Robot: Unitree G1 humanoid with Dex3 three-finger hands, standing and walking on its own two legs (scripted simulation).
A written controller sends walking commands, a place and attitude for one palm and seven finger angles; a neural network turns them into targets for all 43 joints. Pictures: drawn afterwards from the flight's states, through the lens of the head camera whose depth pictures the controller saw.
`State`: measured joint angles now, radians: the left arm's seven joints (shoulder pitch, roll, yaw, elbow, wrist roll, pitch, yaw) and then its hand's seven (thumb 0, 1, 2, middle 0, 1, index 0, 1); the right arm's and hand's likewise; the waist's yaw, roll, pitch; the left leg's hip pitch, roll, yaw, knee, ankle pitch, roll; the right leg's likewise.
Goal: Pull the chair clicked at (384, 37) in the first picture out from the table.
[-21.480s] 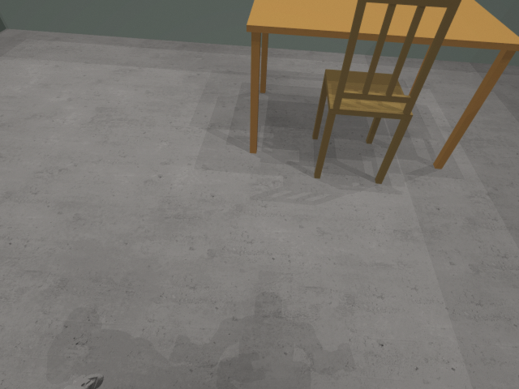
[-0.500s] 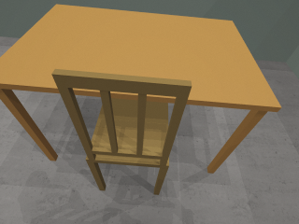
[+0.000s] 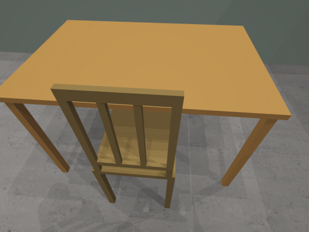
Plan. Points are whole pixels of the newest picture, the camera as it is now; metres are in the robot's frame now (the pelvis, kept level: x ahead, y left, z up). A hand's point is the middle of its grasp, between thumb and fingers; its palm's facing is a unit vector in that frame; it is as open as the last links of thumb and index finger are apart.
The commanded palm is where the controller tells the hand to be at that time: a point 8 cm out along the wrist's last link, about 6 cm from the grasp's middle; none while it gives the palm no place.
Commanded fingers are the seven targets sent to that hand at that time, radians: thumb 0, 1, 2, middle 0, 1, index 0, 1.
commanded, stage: come to a stop and stand still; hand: left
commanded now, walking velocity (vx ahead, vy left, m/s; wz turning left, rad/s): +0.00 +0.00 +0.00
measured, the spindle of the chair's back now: (111, 137) +0.42 +0.19 -0.06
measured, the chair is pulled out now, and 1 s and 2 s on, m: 0.00 0.00 0.00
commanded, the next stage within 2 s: look again from close up in 0.96 s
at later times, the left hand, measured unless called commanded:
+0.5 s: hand out of the picture +0.05 +0.20 -0.17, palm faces -0.01 -0.97 -0.24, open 7.3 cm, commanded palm none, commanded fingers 0.00 0.90 0.90 -0.20 -0.30 -0.20 -0.30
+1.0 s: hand out of the picture +0.03 +0.21 -0.18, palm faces +0.01 -0.98 -0.17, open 7.3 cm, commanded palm none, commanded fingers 0.00 0.90 0.90 -0.20 -0.30 -0.20 -0.30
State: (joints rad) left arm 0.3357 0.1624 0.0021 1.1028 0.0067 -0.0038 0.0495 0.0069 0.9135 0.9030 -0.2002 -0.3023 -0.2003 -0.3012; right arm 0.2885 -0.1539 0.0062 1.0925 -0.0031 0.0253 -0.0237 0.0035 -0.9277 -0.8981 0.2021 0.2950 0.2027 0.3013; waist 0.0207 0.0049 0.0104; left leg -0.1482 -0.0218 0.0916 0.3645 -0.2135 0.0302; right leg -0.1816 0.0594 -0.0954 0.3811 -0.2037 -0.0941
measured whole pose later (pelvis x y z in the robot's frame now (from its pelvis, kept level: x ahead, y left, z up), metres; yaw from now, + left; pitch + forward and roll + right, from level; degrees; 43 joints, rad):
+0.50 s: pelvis +0.02 +0.02 -0.01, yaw -1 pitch +1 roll +0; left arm 0.29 0.14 -0.01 1.06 0.00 -0.03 0.05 0.01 0.93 0.90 -0.20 -0.30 -0.20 -0.30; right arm 0.40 -0.14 0.02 1.09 -0.02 -0.02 -0.02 0.00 -0.91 -0.90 0.20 0.29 0.20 0.30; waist -0.03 0.05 -0.02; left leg -0.18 -0.03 0.11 0.47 -0.31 0.06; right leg -0.22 0.05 -0.07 0.48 -0.28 -0.07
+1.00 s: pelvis +0.03 +0.05 -0.01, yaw -1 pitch -1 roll +0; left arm 0.31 0.14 -0.03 1.09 0.00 0.00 0.05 0.01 0.92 0.90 -0.20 -0.30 -0.20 -0.30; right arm 0.27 -0.16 0.02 1.12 -0.01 -0.04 -0.04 0.00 -0.92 -0.90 0.20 0.29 0.20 0.30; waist 0.01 -0.01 0.03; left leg -0.11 -0.07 0.11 0.41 -0.30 0.10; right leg -0.16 0.01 -0.05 0.46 -0.29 -0.03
